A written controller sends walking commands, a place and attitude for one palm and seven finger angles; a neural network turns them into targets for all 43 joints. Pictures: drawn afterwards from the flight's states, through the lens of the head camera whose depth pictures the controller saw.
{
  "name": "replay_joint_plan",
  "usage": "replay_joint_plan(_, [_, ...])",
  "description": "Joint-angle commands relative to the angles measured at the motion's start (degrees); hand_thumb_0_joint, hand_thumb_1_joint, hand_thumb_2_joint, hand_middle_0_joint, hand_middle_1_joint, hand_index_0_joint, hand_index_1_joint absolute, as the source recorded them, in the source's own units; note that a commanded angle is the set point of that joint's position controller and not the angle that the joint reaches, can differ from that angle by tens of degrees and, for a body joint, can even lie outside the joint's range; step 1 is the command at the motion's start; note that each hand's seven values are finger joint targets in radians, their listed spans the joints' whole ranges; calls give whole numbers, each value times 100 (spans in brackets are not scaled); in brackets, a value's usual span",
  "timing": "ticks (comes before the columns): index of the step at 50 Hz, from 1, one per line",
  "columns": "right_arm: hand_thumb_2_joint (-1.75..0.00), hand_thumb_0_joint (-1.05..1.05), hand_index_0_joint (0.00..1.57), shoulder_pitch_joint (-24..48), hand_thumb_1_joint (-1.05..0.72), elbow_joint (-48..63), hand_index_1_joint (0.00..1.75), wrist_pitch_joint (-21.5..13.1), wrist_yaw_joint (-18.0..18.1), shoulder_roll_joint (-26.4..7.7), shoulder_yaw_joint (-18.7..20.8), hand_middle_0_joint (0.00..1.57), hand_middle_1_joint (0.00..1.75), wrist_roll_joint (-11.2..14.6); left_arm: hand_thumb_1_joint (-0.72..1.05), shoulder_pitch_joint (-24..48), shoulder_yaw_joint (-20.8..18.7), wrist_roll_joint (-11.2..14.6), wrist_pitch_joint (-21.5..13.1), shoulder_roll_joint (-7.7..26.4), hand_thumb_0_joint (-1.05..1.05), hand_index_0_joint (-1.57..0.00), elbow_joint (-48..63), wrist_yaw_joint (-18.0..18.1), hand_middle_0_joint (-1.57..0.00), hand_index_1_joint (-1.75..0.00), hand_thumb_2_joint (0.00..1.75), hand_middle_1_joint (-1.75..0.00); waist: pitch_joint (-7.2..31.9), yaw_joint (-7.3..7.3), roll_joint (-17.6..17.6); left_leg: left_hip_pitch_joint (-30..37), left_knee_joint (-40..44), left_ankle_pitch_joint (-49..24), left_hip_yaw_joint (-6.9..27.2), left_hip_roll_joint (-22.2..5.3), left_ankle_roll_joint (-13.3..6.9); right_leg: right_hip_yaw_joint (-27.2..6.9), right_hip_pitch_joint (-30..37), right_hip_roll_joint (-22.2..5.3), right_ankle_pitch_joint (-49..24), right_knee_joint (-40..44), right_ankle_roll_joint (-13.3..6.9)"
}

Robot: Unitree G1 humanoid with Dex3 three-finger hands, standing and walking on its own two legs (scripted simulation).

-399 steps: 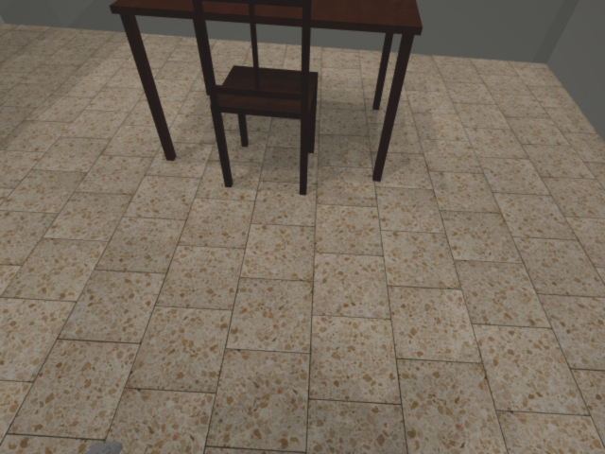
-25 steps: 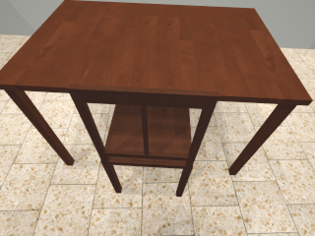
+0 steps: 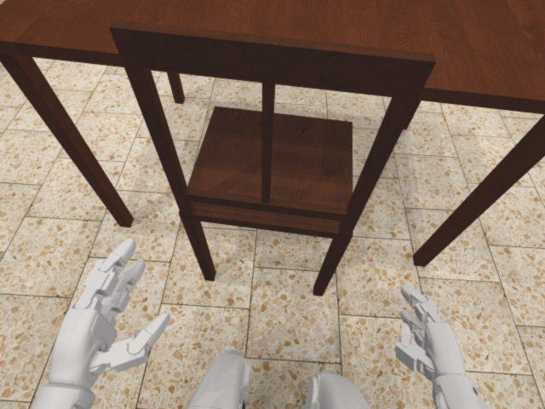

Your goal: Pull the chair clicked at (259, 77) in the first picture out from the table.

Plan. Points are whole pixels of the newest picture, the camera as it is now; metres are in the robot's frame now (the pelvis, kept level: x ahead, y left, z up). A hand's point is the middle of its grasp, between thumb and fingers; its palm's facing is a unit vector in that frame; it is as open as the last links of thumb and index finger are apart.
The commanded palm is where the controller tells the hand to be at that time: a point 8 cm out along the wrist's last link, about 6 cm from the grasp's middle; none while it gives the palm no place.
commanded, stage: raise the hand toward the chair's back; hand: left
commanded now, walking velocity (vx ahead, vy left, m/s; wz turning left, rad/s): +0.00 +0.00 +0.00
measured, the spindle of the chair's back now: (267, 152) +0.52 +0.07 +0.03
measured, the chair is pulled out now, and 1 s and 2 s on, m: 0.00 0.00 0.00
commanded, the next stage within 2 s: aim the fingers beside a spindle in 1.52 s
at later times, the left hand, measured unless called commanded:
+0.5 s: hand (125, 298) +0.24 +0.22 +0.05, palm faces -0.02 -1.00 -0.05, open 14.9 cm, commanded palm +0.21 +0.27 +0.07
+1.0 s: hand (96, 278) +0.25 +0.25 +0.06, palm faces -0.01 -1.00 -0.07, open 16.9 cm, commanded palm +0.23 +0.31 +0.08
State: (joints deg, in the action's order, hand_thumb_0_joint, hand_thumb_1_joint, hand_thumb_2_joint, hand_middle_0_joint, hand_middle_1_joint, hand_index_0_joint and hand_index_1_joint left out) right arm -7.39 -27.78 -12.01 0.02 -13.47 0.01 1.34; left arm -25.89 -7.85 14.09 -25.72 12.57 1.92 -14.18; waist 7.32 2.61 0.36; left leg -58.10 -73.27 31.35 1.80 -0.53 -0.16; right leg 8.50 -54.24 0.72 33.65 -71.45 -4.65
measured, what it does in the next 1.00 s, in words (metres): stands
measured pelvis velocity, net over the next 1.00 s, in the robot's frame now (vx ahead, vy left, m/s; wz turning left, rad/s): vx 0.01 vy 0.05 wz -0.01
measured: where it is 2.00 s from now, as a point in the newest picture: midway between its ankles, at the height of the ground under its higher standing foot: outside the picture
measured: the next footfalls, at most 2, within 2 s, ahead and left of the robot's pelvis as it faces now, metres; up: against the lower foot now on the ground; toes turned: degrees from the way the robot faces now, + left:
none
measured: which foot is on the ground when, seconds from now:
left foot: down 0.00-1.00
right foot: down 0.00-1.00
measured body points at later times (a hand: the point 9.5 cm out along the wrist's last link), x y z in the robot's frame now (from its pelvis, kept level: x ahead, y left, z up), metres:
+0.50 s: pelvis +0.00 +0.04 +0.02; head +0.09 +0.06 +0.46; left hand +0.23 +0.27 +0.05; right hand +0.16 -0.23 -0.05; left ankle +0.04 +0.12 -0.63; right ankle +0.02 -0.07 -0.63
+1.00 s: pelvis +0.01 +0.05 +0.03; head +0.10 +0.07 +0.47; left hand +0.25 +0.31 +0.07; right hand +0.20 -0.18 -0.04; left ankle +0.04 +0.12 -0.63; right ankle +0.02 -0.07 -0.63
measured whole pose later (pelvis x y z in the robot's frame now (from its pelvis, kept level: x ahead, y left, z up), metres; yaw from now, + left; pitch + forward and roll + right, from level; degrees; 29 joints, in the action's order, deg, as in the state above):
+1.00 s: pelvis +0.01 +0.05 +0.03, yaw +0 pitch +16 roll -5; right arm -11.7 -31.5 -12.8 0.3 -13.9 -2.2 1.1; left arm -17.7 -11.6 14.8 -19.0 16.7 -0.4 -14.6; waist 6.7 -0.3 -1.8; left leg -53.0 -65.2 28.3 1.0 0.7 -3.9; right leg 7.4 -47.7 0.1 28.5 -60.0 -0.6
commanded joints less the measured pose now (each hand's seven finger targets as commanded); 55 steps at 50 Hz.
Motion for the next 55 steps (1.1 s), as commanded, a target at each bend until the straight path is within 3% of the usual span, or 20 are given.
replay_joint_plan(1, [-90,0,20,-254,-90,406,30,-357,200,-865,320,20,30,53,20,1003,-388,139,-187,807,0,-13,886,-325,-13,-19,60,-19,1236,-517,-239,818,772,-1299,134,76,-234,-1248,754,-14,-1098,1613,435])
replay_joint_plan(4, [-90,0,20,-227,-90,487,30,-371,223,-827,314,20,30,82,13,776,-582,257,249,865,0,-12,920,-387,-12,-18,57,-18,1697,-313,-130,950,1047,-1374,160,116,-222,-1160,1206,-61,-1046,1732,448])
replay_joint_plan(6, [-90,0,20,-138,-90,487,30,-334,221,-788,320,20,30,78,8,556,-897,298,491,996,0,-12,676,-289,-12,-17,55,-17,1714,-176,7,928,1141,-1457,185,127,-212,-1158,1399,-63,-1154,1804,486])
replay_joint_plan(8, [-90,0,20,-150,-90,522,30,-364,189,-740,302,20,30,64,4,613,-768,305,467,866,0,-11,1004,-169,-11,-16,53,-16,1648,-171,-168,1064,1305,-1473,189,139,-198,-982,1299,-39,-1076,1783,425])
replay_joint_plan(11, [-90,0,20,-111,-90,472,30,-409,162,-754,315,20,30,37,-3,600,-800,239,313,898,0,-11,956,65,-11,-15,50,-15,1387,-179,-82,1067,1420,-1355,210,122,-203,-852,1095,21,-827,1800,368])
replay_joint_plan(14, [-90,0,20,-182,-90,454,30,-474,118,-813,322,20,30,16,-10,572,-550,148,89,740,0,-10,957,192,-10,-14,47,-14,1194,-291,-180,1108,1534,-1110,202,125,-199,-718,824,26,-538,1798,336])
replay_joint_plan(22, [-90,0,20,-294,-90,481,30,-504,113,-954,350,20,30,1,-29,621,-509,7,-94,864,0,-8,1149,410,-8,-11,39,-11,1274,-342,-446,1491,1794,-1191,279,83,-176,-450,726,69,-755,1695,292])
replay_joint_plan(26, [-90,0,20,-362,-90,455,30,-489,99,-977,337,20,30,-10,-38,670,-535,-61,-90,964,0,-7,1266,461,-7,-10,35,-10,1445,-349,-636,1861,1851,-1588,386,24,-116,-362,717,96,-1055,1623,281])
replay_joint_plan(28, [-90,0,20,-370,-90,473,30,-473,73,-957,329,20,30,-17,-43,597,-418,-59,-72,832,0,-7,1297,441,-7,-9,33,-9,1450,-350,-734,2034,1881,-1857,426,0,-60,-321,727,88,-1195,1622,284])
replay_joint_plan(33, [-90,0,20,-374,-90,506,30,-373,77,-966,287,20,30,-8,-50,761,-459,-40,131,841,0,-6,1068,292,-6,-8,30,-8,1313,-388,-522,2012,1956,-1869,478,-6,-42,-279,791,108,-1245,1681,300])
replay_joint_plan(37, [-90,0,20,-414,-90,520,30,-368,98,-965,246,20,30,-17,-50,961,-600,14,186,1013,0,-6,1223,176,-6,-8,30,-8,1473,-349,-779,2245,1979,-2193,551,-13,36,-271,819,107,-1362,1667,289])
replay_joint_plan(40, [-90,0,20,-416,-90,479,30,-364,97,-958,251,20,30,-14,-50,941,-650,79,201,982,0,-6,1108,97,-6,-8,30,-8,1500,-357,-528,2223,1930,-2304,523,-19,36,-278,895,121,-1475,1701,305])
replay_joint_plan(43, [-90,0,20,-400,-90,454,30,-360,101,-962,230,20,30,-4,-50,1045,-697,106,245,1028,0,-6,942,5,-6,-8,30,-8,1346,-377,-592,2168,1968,-2167,524,-5,30,-271,860,126,-1398,1743,298])
replay_joint_plan(46, [-90,0,20,-408,-90,435,30,-389,120,-989,238,20,30,4,-50,1097,-833,137,246,1163,0,-6,1008,-34,-6,-8,30,-8,1539,-330,-737,2292,1975,-2373,553,-9,64,-277,935,122,-1451,1729,293])
replay_joint_plan(49, [-90,0,20,-416,-90,403,30,-414,120,-1003,257,20,30,14,-50,1127,-869,213,234,1142,0,-6,978,-71,-6,-8,30,-8,1506,-353,-525,2273,2009,-2266,546,-15,68,-262,962,127,-1435,1805,303])
replay_joint_plan(51, [-90,0,20,-413,-90,379,30,-419,134,-1011,256,20,30,21,-50,1160,-992,206,241,1275,0,-6,884,-70,-6,-8,30,-8,1477,-342,-641,2237,2020,-2293,527,8,54,-278,1002,126,-1440,1818,294])
replay_joint_plan(55, [-90,0,20,-431,-90,349,30,-447,107,-1024,283,20,30,28,-50,1029,-894,284,230,1117,0,-6,742,-125,-6,-8,30,-8,1480,-351,-486,2176,1988,-2362,472,22,42,-286,1081,117,-1558,1865,304])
